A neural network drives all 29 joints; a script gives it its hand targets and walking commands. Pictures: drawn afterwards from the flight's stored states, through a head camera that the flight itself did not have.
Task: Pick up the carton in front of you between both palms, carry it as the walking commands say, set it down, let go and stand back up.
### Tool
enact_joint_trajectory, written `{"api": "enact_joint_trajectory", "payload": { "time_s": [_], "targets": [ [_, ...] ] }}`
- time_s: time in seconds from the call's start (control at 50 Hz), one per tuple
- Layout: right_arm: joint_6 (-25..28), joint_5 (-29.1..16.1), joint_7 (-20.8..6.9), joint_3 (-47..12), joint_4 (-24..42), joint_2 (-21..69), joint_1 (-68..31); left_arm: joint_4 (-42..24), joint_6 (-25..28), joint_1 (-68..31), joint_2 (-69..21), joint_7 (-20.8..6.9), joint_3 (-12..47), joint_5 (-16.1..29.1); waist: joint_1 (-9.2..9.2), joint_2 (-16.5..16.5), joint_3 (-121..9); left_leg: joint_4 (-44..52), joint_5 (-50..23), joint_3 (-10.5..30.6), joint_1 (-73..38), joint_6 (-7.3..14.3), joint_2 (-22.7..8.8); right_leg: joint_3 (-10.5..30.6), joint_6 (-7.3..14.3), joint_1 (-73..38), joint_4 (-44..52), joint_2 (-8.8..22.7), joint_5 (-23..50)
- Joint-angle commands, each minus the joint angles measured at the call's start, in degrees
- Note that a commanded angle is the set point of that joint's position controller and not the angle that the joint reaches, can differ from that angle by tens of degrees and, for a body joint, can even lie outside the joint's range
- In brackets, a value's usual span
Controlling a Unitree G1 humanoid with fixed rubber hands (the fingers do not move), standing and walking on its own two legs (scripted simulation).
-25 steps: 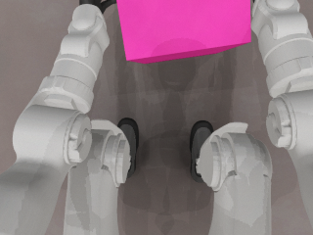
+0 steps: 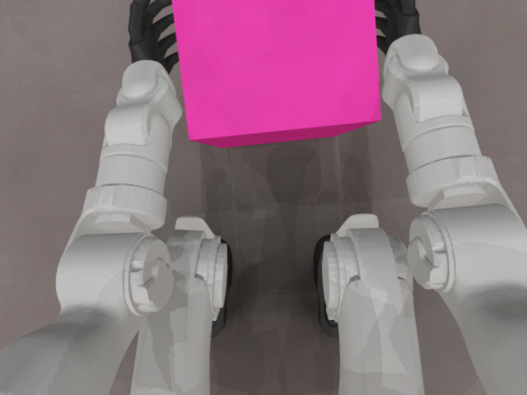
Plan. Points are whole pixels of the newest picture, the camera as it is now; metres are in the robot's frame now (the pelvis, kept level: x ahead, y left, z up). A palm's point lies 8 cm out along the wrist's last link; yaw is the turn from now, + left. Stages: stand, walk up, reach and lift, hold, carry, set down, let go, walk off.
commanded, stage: reach and lift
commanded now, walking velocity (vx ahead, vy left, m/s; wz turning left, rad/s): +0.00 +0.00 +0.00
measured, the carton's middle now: (273, 68) +0.53 -0.02 -0.19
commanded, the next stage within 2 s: none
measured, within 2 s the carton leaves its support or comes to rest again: neither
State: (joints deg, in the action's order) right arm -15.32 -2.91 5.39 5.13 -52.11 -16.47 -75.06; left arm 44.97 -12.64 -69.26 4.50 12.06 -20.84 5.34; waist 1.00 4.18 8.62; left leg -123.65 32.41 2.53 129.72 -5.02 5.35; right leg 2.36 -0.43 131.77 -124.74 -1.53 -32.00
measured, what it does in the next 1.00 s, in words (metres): rises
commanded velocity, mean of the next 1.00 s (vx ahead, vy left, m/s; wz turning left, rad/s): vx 0.00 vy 0.00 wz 0.00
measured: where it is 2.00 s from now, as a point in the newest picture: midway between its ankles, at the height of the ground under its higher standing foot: (271, 302)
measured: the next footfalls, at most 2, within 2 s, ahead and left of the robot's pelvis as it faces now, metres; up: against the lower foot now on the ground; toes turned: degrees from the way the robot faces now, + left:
none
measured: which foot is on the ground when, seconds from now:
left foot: down 0.00-1.00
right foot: down 0.00-1.00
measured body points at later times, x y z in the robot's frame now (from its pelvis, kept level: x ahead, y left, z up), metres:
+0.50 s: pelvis +0.00 +0.01 +0.12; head +0.25 -0.02 +0.49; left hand +0.50 +0.12 +0.06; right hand +0.49 -0.18 +0.06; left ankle +0.11 +0.13 -0.34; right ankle +0.11 -0.12 -0.34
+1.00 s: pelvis +0.05 +0.01 +0.26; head +0.19 -0.02 +0.69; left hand +0.46 +0.13 +0.22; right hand +0.45 -0.17 +0.22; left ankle +0.11 +0.13 -0.34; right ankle +0.11 -0.12 -0.34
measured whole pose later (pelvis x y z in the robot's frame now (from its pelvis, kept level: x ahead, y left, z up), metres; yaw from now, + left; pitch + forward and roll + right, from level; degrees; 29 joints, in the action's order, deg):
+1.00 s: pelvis +0.05 +0.01 +0.26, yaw -4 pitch +31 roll +1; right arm -21.4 13.5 0.2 21.1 -35.8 3.5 -37.6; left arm 32.8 -19.6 -35.3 -7.9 4.5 -24.8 -10.6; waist 0.3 1.5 -13.7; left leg -74.5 27.6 3.9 77.4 -1.8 3.4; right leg 3.4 -1.1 78.9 -74.2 -2.2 -25.9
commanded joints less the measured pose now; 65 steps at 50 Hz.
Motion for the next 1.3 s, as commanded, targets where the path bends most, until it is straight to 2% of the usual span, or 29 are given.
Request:
{"api": "enact_joint_trajectory", "payload": {
  "time_s": [0.0, 0.04, 0.08, 0.14, 0.16, 0.2, 0.3, 0.4, 0.5, 0.6, 0.72, 0.94, 1.14, 1.28],
  "targets": [
    [-0.22, -3.99, -15.97, -19.03, 17.44, 66.01, -31.46, -15.21, -1.74, -42.62, -60.72, -17.49, 29.61, 3.59, -3.48, -10.12, -88.75, 11.57, -21.31, -9.83, -31.37, 2.28, 5.57, -5.88, -0.43, -56.86, 13.93, -5.89, 29.97],
    [-1.88, -2.43, -16.25, -17.07, 14.26, 68.32, -28.16, -13.97, -2.79, -40.52, -60.45, -17.63, 28.44, 1.41, -2.50, -9.45, -83.01, 14.31, -16.74, -9.86, -30.34, 2.50, 5.73, -6.01, -0.69, -52.37, 16.59, -6.20, 24.17],
    [-3.06, 0.29, -17.02, -13.82, 9.10, 69.42, -26.49, -9.33, -3.98, -37.71, -59.86, -17.80, 23.94, -2.86, -0.71, -9.50, -73.24, 17.70, -9.59, -9.57, -28.91, 3.17, 5.70, -5.97, -0.72, -45.19, 20.33, -6.30, 14.27],
    [-4.04, 4.06, -18.38, -8.03, 3.03, 69.48, -25.74, -3.64, -5.47, -34.83, -58.86, -18.12, 17.03, -8.56, 1.65, -9.27, -64.42, 21.56, -5.03, -8.79, -29.41, 3.91, 5.63, -5.47, -0.37, -38.94, 24.67, -6.48, 5.14],
    [-4.16, 5.11, -18.70, -6.41, 1.80, 69.26, -25.95, -2.58, -5.66, -34.42, -58.72, -18.24, 15.25, -9.92, 1.95, -9.49, -63.23, 22.61, -4.36, -8.63, -29.68, 4.12, 5.62, -5.29, -0.28, -38.23, 25.84, -6.63, 3.58],
    [-4.20, 7.18, -19.11, -3.47, 0.54, 68.97, -25.69, -1.83, -5.89, -34.50, -59.60, -18.61, 13.72, -11.29, 1.21, -9.08, -63.47, 24.72, -3.83, -8.40, -30.40, 4.10, 5.63, -5.13, -0.06, -39.47, 27.86, -6.83, 2.82],
    [-4.49, 10.88, -19.30, 0.84, 0.26, 68.58, -23.36, -1.68, -6.82, -33.99, -63.54, -19.88, 15.03, -10.99, -2.26, -5.75, -68.00, 29.83, -4.19, -7.91, -34.71, 3.19, 5.76, -5.91, 0.54, -44.67, 31.92, -6.89, 5.01],
    [-5.05, 9.86, -20.03, -2.94, 5.38, 71.46, -21.43, -4.58, -7.85, -31.12, -67.78, -20.75, 19.89, -9.13, -3.20, -3.53, -75.15, 33.68, -8.37, -7.44, -42.45, 2.50, 5.69, -6.37, 0.56, -50.85, 34.80, -7.08, 10.28],
    [-5.75, 6.01, -20.35, -10.44, 11.98, 75.23, -18.47, -8.54, -8.46, -26.23, -70.16, -21.07, 26.07, -6.61, -2.55, -4.39, -80.38, 36.80, -13.44, -6.77, -48.90, 2.31, 5.52, -6.20, -0.23, -58.17, 37.28, -7.39, 16.24],
    [-6.40, 3.94, -19.99, -14.93, 14.82, 78.02, -13.62, -9.94, -8.90, -19.74, -70.88, -21.36, 29.41, -5.68, -1.36, -6.10, -78.30, 40.78, -14.56, -6.02, -52.42, 2.54, 5.38, -5.48, -0.94, -63.82, 41.20, -7.59, 17.80],
    [-6.18, 4.73, -18.97, -15.69, 14.76, 79.93, -6.81, -9.07, -8.61, -12.44, -71.60, -21.89, 30.36, -5.90, -1.23, -6.76, -71.63, 46.42, -14.05, -4.94, -56.32, 2.87, 5.40, -4.18, -1.04, -69.84, 47.26, -7.67, 17.82],
    [-4.71, 7.32, -18.05, -14.94, 14.78, 81.62, 5.07, -7.93, -7.29, -0.46, -72.28, -22.48, 30.55, -7.89, -1.48, -4.95, -60.73, 58.92, -15.48, -2.03, -69.14, 3.67, 4.61, -1.22, -0.18, -82.03, 59.55, -7.13, 19.27],
    [-4.41, 7.44, -17.84, -17.99, 18.30, 82.10, 14.66, -9.18, -7.10, 10.47, -72.43, -23.02, 32.46, -9.43, -0.94, -5.02, -52.17, 71.21, -20.32, 0.51, -84.28, 4.46, 3.13, 1.23, 0.27, -96.23, 71.85, -6.06, 23.63],
    [-5.87, 7.49, -17.86, -20.07, 21.40, 82.07, 21.64, -11.66, -8.81, 17.69, -72.49, -23.75, 34.60, -9.77, -1.05, -4.91, -45.34, 80.31, -25.74, 1.72, -96.08, 4.72, 2.03, 2.16, 0.40, -106.37, 80.65, -5.34, 28.47]
  ]
}}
